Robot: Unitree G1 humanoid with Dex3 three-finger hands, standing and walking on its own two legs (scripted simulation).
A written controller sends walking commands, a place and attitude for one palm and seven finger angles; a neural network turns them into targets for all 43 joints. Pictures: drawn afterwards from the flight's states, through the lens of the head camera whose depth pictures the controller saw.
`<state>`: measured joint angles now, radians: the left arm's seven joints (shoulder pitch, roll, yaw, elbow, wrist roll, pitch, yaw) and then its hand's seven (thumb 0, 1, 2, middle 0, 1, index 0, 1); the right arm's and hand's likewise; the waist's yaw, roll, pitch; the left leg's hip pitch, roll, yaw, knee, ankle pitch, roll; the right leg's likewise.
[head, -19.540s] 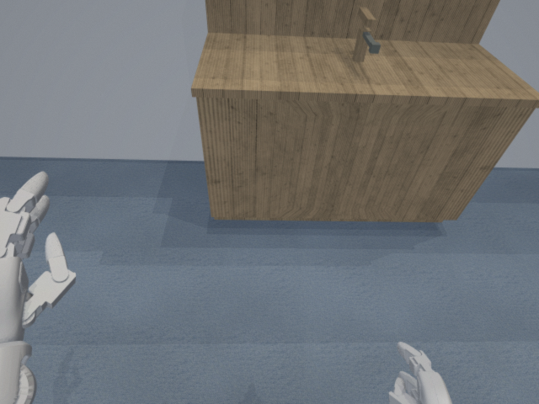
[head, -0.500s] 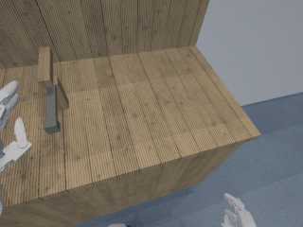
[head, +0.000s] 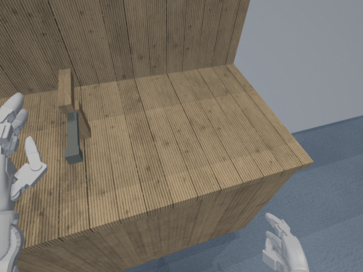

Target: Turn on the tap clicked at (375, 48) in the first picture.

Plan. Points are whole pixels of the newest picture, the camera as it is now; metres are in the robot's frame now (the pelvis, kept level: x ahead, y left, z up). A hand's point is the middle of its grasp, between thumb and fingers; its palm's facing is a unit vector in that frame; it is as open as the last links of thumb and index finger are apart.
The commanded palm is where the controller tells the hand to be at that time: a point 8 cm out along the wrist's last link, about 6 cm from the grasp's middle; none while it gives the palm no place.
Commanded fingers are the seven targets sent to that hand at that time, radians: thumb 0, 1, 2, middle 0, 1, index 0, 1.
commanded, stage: come to a stop and stand still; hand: left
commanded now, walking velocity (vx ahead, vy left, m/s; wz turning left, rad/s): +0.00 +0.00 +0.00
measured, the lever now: (73, 154) +0.31 +0.27 +0.07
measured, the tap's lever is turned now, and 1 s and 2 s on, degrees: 0 0 0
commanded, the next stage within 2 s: look again from close up in 0.50 s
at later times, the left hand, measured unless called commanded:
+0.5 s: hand (43, 166) +0.23 +0.26 +0.16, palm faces +0.36 -0.85 -0.38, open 7.4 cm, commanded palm +0.17 +0.29 +0.18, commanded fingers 0.00 0.90 0.90 -0.20 -0.30 -0.20 -0.30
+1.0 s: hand (47, 168) +0.23 +0.25 +0.16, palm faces +0.37 -0.85 -0.38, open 7.4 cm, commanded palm +0.17 +0.28 +0.18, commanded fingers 0.00 0.90 0.90 -0.20 -0.30 -0.20 -0.30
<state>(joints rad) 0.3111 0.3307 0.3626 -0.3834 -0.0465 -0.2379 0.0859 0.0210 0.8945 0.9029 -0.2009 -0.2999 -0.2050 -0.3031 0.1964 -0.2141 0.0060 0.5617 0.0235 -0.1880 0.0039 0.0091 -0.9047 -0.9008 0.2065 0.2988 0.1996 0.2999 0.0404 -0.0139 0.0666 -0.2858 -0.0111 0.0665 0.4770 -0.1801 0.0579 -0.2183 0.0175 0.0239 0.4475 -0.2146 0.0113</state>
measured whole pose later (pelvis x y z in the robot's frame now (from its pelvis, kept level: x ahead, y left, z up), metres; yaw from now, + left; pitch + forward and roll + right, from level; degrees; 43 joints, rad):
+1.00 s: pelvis +0.02 +0.00 +0.01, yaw +1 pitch +0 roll -2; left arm 0.43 0.37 0.35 -0.45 -0.04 -0.21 0.09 0.02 0.89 0.90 -0.21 -0.30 -0.21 -0.30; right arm 0.21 -0.20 0.03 0.58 0.02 -0.12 -0.04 0.01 -0.90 -0.90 0.21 0.30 0.20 0.30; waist 0.01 -0.02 0.05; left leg -0.25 -0.01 0.04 0.43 -0.18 0.05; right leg -0.16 0.02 0.00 0.35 -0.19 0.01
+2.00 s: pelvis +0.02 +0.00 +0.00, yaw +2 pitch +0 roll -2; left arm 0.43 0.37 0.36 -0.48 -0.04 -0.24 0.09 0.02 0.89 0.90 -0.21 -0.30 -0.21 -0.30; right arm 0.19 -0.20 0.03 0.58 0.01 -0.14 -0.04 0.01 -0.90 -0.90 0.21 0.30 0.20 0.30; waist 0.03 -0.03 0.06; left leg -0.26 -0.02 0.04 0.44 -0.18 0.06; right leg -0.16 0.01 0.00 0.37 -0.20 0.02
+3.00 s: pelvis +0.01 -0.05 +0.00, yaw +1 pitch +1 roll -1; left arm 0.48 0.39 0.38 -0.53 -0.09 -0.18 0.07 0.02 0.89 0.90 -0.21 -0.30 -0.21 -0.30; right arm 0.19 -0.20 0.00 0.55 0.02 -0.11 -0.05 0.01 -0.90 -0.90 0.21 0.30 0.20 0.30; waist 0.01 0.01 0.06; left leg -0.32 0.06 0.01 0.48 -0.18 -0.02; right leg -0.22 0.09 -0.02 0.40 -0.20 -0.06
